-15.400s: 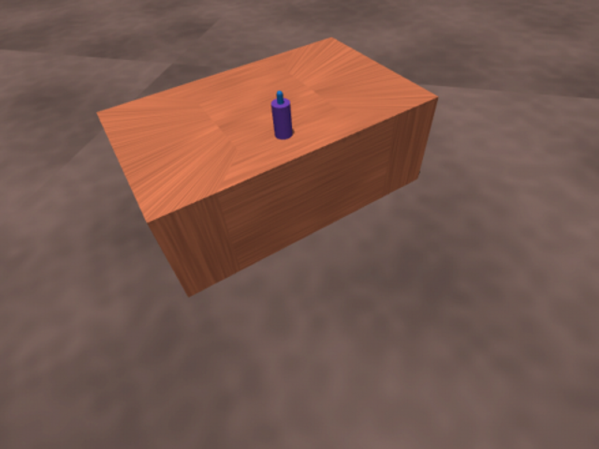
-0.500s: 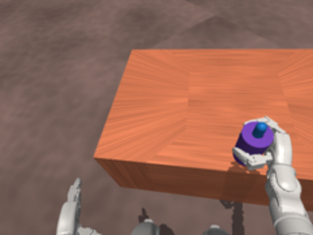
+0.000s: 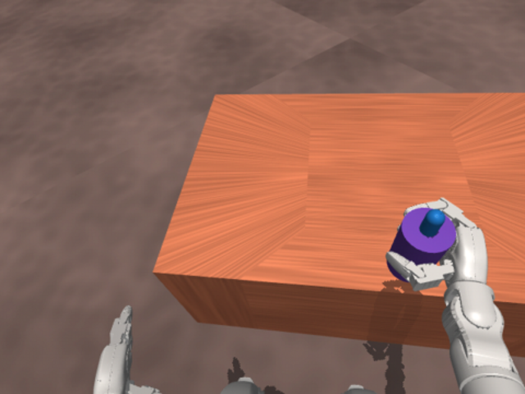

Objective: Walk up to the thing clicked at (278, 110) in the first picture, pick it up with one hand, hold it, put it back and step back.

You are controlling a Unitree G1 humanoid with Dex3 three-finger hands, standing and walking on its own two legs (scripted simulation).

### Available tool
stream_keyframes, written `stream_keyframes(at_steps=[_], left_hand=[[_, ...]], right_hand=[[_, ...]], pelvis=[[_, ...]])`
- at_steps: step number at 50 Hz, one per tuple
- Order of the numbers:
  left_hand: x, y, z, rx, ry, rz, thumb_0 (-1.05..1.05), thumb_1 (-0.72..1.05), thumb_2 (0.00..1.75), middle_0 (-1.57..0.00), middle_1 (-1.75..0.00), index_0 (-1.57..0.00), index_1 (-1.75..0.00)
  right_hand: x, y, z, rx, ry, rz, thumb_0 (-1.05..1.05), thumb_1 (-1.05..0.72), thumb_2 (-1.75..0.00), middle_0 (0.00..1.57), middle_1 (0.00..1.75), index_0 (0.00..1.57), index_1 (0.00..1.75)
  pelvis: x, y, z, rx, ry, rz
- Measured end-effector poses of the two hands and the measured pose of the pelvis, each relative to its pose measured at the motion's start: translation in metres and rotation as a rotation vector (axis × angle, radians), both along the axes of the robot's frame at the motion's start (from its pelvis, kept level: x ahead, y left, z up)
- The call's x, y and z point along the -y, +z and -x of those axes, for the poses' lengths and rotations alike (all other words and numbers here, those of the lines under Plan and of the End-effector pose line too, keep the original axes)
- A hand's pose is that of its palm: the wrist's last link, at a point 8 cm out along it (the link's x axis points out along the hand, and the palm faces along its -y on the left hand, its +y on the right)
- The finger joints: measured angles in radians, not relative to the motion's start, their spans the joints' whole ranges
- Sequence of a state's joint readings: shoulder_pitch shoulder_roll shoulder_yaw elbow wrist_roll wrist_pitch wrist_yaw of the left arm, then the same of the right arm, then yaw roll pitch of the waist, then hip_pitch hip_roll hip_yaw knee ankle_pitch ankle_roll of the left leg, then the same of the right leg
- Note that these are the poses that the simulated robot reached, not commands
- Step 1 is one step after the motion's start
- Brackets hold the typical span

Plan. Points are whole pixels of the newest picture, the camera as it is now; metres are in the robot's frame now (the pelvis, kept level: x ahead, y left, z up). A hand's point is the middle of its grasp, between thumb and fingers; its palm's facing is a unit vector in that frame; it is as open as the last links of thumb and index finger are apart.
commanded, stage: hold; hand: right
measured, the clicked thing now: (420, 242) +0.33 -0.18 +0.04
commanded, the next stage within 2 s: none
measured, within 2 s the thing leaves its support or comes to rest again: neither
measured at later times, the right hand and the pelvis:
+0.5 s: hand (412, 241) +0.33 -0.16 +0.04, palm faces +0.15 +0.99 -0.01, open 9.5 cm; pelvis +0.00 +0.01 +0.01, yaw +0 degrees
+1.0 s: hand (412, 247) +0.32 -0.16 +0.04, palm faces +0.15 +0.99 -0.01, open 9.5 cm; pelvis +0.00 +0.01 +0.01, yaw +0 degrees
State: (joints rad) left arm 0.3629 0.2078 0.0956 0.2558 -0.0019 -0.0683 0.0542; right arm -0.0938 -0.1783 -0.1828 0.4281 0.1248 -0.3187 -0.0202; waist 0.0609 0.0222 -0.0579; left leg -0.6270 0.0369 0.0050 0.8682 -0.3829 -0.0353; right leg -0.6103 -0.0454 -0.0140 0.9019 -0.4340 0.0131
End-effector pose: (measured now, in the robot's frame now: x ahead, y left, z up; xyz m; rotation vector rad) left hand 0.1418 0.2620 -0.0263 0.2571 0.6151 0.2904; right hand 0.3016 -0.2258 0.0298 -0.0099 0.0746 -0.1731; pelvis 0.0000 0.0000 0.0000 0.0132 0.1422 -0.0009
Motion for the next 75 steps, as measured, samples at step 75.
stream_keyframes(at_steps=[75], left_hand=[[-0.003,0.003,-0.003,0.015,0.001,0.007,-0.01,-0.53,0.05,-0.05,-0.06,-0.06,-0.05]], right_hand=[[-0.008,0.003,0.000,-0.018,-0.004,-0.018,-0.03,0.40,-1.13,0.66,1.08,0.79,1.13]], pelvis=[[-0.007,0.010,0.000,0.026,0.005,0.007]])
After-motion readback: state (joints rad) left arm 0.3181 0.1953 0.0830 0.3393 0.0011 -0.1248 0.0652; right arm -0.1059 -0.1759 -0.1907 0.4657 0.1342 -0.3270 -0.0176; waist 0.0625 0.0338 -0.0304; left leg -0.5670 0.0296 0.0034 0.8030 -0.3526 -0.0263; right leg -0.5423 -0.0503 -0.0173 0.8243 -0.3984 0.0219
